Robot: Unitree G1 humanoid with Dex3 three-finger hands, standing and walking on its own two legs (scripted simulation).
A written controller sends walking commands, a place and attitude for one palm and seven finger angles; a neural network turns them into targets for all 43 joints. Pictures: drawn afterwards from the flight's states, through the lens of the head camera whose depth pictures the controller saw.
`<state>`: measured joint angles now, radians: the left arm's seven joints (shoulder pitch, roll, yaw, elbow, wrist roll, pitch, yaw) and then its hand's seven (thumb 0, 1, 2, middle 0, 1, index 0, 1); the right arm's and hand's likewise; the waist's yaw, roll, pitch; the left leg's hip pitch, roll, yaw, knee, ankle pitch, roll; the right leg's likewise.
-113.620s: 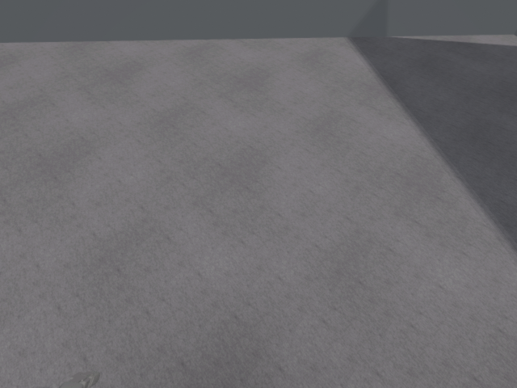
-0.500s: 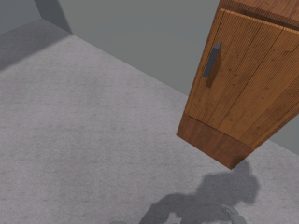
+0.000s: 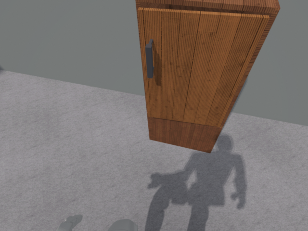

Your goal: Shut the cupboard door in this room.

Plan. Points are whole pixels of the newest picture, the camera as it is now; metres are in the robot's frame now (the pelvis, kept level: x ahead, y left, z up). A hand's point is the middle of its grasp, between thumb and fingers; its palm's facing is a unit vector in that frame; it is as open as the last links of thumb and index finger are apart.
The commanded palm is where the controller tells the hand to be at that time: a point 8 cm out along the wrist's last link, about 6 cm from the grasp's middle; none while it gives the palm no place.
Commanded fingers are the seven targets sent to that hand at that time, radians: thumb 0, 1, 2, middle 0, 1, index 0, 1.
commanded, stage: turn to face it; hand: left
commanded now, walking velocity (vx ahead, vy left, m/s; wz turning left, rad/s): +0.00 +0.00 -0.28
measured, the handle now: (150, 59) +0.70 +0.04 +0.02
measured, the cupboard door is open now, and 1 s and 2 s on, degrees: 4 4 4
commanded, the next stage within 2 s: take the last steps up to it in 0.20 s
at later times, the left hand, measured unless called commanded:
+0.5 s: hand out of the picture +0.11 +0.19 -0.16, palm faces -0.15 -0.96 -0.22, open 7.4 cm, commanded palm none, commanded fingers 0.00 0.90 0.90 -0.20 -0.30 -0.20 -0.30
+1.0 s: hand (107, 205) +0.21 +0.17 -0.17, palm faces -0.19 -0.97 -0.17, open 7.4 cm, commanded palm none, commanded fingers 0.00 0.90 0.90 -0.20 -0.30 -0.20 -0.30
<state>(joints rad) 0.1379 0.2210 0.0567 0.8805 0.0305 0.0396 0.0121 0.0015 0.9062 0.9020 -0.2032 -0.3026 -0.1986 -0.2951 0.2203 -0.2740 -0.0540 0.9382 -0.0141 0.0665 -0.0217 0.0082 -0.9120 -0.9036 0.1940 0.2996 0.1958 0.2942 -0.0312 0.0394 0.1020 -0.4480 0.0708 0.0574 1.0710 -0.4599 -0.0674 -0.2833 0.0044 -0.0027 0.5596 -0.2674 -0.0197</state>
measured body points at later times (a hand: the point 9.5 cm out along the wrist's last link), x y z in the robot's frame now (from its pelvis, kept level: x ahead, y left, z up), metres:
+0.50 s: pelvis +0.02 +0.01 +0.00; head +0.04 +0.00 +0.45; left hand +0.12 +0.25 -0.15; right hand -0.03 -0.22 -0.16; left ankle +0.02 +0.14 -0.73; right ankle -0.03 -0.08 -0.74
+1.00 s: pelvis +0.14 +0.00 +0.01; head +0.17 +0.00 +0.46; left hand +0.22 +0.22 -0.15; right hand +0.09 -0.22 -0.14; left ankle +0.15 +0.11 -0.73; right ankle +0.13 -0.13 -0.69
